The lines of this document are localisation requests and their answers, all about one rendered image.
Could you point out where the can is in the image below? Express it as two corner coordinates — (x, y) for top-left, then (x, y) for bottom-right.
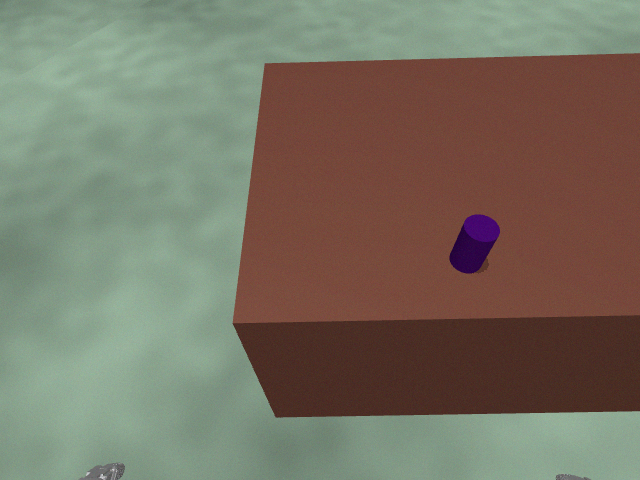
(449, 214), (500, 273)

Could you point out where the left robot hand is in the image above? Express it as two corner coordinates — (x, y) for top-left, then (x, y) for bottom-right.
(78, 463), (125, 480)

